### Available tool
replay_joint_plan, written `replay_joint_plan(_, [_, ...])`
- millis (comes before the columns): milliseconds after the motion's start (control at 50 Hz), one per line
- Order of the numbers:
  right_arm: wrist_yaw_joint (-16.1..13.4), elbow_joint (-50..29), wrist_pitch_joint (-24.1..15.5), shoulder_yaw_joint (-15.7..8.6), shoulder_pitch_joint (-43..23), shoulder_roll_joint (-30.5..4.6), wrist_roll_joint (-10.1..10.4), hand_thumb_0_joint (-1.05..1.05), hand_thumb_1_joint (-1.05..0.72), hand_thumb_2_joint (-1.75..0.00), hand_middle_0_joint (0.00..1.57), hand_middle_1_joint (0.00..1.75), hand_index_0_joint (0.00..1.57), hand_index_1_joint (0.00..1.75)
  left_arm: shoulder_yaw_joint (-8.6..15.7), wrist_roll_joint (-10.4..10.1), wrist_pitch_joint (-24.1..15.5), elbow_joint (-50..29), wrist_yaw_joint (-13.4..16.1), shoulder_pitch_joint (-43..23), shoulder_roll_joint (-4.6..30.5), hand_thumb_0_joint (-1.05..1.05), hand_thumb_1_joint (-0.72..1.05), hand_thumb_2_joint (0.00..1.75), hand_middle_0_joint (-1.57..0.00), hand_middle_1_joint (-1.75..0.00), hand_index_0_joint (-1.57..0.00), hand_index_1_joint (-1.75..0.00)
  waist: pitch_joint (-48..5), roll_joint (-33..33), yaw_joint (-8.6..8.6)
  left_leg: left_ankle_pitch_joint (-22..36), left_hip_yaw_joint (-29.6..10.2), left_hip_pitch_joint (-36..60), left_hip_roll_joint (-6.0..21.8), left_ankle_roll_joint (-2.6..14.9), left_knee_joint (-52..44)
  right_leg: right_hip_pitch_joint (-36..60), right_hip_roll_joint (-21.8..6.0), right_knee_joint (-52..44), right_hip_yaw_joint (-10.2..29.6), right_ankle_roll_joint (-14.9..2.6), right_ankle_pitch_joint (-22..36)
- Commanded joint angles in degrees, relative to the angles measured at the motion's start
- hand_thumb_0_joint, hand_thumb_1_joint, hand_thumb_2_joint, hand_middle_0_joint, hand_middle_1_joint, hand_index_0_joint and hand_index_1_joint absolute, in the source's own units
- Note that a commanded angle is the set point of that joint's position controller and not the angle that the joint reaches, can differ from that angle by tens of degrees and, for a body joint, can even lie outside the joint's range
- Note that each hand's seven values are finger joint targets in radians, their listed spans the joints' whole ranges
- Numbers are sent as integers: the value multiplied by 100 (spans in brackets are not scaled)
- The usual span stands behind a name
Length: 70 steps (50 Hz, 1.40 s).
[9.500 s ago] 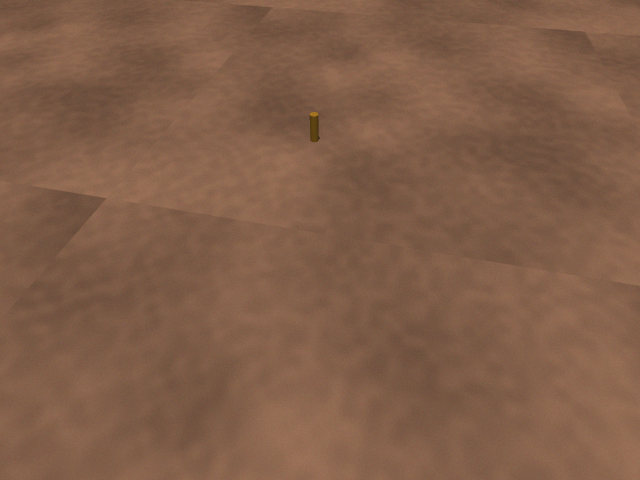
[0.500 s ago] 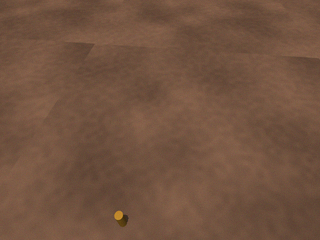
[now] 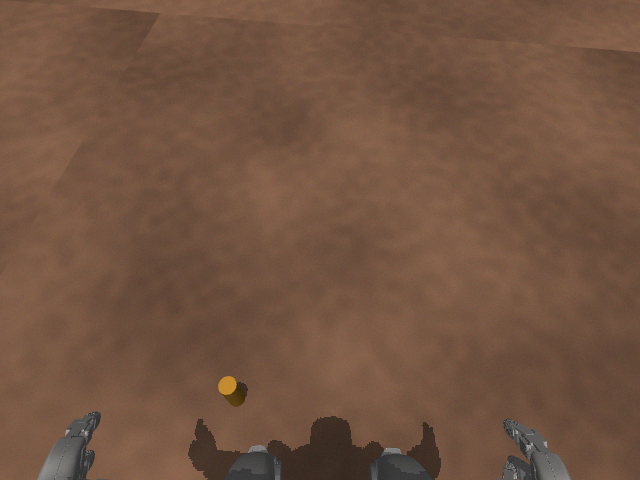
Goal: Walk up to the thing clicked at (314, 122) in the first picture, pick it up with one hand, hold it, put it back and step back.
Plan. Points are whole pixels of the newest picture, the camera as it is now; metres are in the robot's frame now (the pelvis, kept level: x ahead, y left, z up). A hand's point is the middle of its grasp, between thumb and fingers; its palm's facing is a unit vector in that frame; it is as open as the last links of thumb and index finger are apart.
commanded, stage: go down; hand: left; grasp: from the side
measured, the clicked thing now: (232, 392) +0.36 +0.23 -0.64
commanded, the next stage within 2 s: none
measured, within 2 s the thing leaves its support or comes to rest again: neither
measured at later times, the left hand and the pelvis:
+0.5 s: hand (109, 474) +0.16 +0.29 -0.15, palm faces +0.10 -0.95 -0.30, open 17.3 cm; pelvis +0.00 +0.00 -0.05, yaw +0 degrees
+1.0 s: hand (106, 420) +0.24 +0.36 -0.25, palm faces +0.16 -0.96 -0.23, open 17.1 cm; pelvis -0.06 +0.00 -0.19, yaw -2 degrees
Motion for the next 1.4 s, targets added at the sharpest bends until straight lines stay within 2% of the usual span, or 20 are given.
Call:
replay_joint_plan(0, [-164,-943,-378,-284,-71,-866,14,0,-89,-89,20,30,20,30,379,-18,6,-1501,99,204,1218,0,-55,10,-9,-18,-9,-17,-1490,334,-36,1173,-66,875,-56,59,-652,407,242,-440,-151,-266,944])
replay_joint_plan(100, [-252,-1037,-479,-219,-114,-838,0,0,-88,-89,20,30,20,30,538,-43,358,-1815,158,679,1273,0,-57,10,-8,-17,-9,-16,-1273,390,-9,805,-133,517,-53,65,-494,151,226,-300,-141,-245,671])
replay_joint_plan(200, [-306,-1158,-594,-162,-130,-759,-30,0,-89,-90,20,30,20,30,534,-126,553,-2110,102,941,1153,0,-56,5,-8,-11,-9,-10,-1311,451,-68,984,-132,275,-62,71,-218,-45,213,-86,-163,-253,772])
replay_joint_plan(220, [-314,-1240,-640,-170,-172,-756,-46,0,-89,-90,20,30,20,30,525,-147,512,-2479,72,672,1182,0,-57,5,-8,-10,-9,-10,-1334,528,-85,999,-126,259,-64,72,-136,-147,217,-34,-156,-249,783])
replay_joint_plan(240, [-311,-1180,-664,-165,-105,-747,-60,0,-89,-89,20,30,20,30,594,-142,528,-2072,55,970,1152,0,-56,2,-8,-8,-9,-8,-1353,439,-103,1046,-154,200,-55,68,-90,-144,223,50,-178,-252,813])
replay_joint_plan(260, [-321,-1276,-699,-174,-146,-732,-60,0,-91,-90,20,30,20,30,629,-178,454,-2614,18,645,1258,0,-55,4,-8,-9,-9,-9,-1485,543,-45,1184,-125,147,-69,75,30,-217,201,124,-159,-257,926])
replay_joint_plan(280, [-327,-1188,-701,-167,-66,-721,-76,0,-90,-90,20,30,20,30,645,-191,464,-2158,-8,1068,1146,0,-55,4,-9,-9,-9,-9,-1469,467,-85,1217,-89,121,-81,80,115,-227,211,159,-153,-251,972])
replay_joint_plan(320, [-315,-1323,-769,-173,-157,-729,-87,0,-90,-90,20,30,20,30,685,-280,310,-2675,-116,816,1226,0,-55,3,-9,-8,-9,-8,-1662,563,-48,1429,-136,63,-67,71,278,-394,212,393,-170,-265,1098])
replay_joint_plan(400, [-289,-1236,-832,-174,-88,-742,-103,0,-92,-90,20,30,20,30,894,-373,124,-2293,-272,1287,1279,0,-56,2,-9,-8,-9,-8,-1867,474,38,1634,-141,-176,-82,85,576,-574,194,707,-167,-272,1209])
replay_joint_plan(440, [-248,-1325,-850,-215,-184,-785,-114,0,-93,-90,20,30,20,30,935,-399,-27,-2638,-343,927,1373,0,-54,2,-9,-7,-9,-7,-1902,539,31,1454,-201,-329,-72,84,677,-875,191,891,-169,-278,1010])
replay_joint_plan(520, [-212,-1201,-900,-208,-228,-872,-115,0,-94,-91,20,30,20,30,1191,-522,-454,-2123,-485,300,1551,0,-55,0,-8,-3,-8,-3,-1942,360,-50,1110,-199,-1046,-86,128,1229,-1494,188,1380,-138,-274,784])
replay_joint_plan(560, [-197,-1127,-915,-208,-226,-923,-120,0,-94,-91,20,30,20,30,1501,-647,-789,-1604,-654,138,1770,0,-57,1,-8,-5,-8,-5,-2030,317,-23,1019,-231,-1442,-102,139,1555,-1882,171,1726,-125,-270,664])
replay_joint_plan(660, [-189,-1023,-977,-205,-327,-1088,-132,0,-92,-90,20,30,20,30,1774,-803,-1773,-1315,-1190,-893,2243,0,-54,7,-6,-10,-6,-10,-2437,677,55,81,-365,-2007,-93,95,2034,-2852,126,2449,-58,-309,-93])
replay_joint_plan(720, [-195,-911,-933,-229,-309,-1203,-144,0,-90,-90,20,30,20,30,1882,-904,-2088,-1287,-1467,-1368,2516,0,-49,9,-5,-10,-5,-10,-2802,911,110,-395,-441,-2134,-55,59,2234,-3235,122,2680,25,-306,-473])
replay_joint_plan(780, [-196,-851,-865,-194,-291,-1294,-127,0,-89,-90,20,30,20,30,2223,-982,-2163,-746,-1639,-1423,2846,0,-48,9,-5,-10,-5,-10,-2976,801,212,-593,-466,-2454,-66,68,2451,-3405,127,2840,45,-297,-631])
replay_joint_plan(840, [-189,-828,-821,-119,-335,-1312,-120,0,-89,-90,20,30,20,30,2604,-1067,-2227,-538,-1741,-1430,3184,0,-48,9,-5,-11,-5,-10,-3355,616,379,-238,-393,-2767,-118,110,2783,-3319,145,3045,11,-312,-369])
replay_joint_plan(960, [-214,-665,-794,-66,-433,-1386,-120,0,-89,-90,20,30,20,30,2862,-1233,-2487,-347,-2083,-2093,3464,0,-46,10,-5,-12,-5,-11,-3362,673,252,-317,-400,-3152,-99,144,3258,-3981,202,3567,-114,-346,-430])
replay_joint_plan(1100, [-238,-456,-822,7,-380,-1480,-166,0,-89,-90,20,30,20,30,2915,-1355,-2835,-33,-2602,-2995,3785,0,-48,8,-5,-10,-5,-9,-3336,901,80,-642,-414,-3652,-83,152,3758,-4632,225,3976,-151,-371,-657])
replay_joint_plan(1260, [-233,-313,-787,121,-342,-1628,-215,0,-90,-90,20,30,20,30,3397,-1471,-2916,217,-2885,-2996,4368,0,-50,7,-5,-8,-5,-8,-3850,1056,301,-159,-446,-3677,-81,114,4173,-4797,235,4565,-280,-394,-389])
replay_joint_plan(1380, [-222,-280,-760,146,-473,-1686,-218,0,-91,-90,20,30,20,30,3519,-1531,-2865,343,-3016,-3283,4590,0,-51,8,-4,-8,-4,-8,-3472,1025,272,-775,-479,-4192,-42,140,4332,-5215,267,4799,-334,-384,-756])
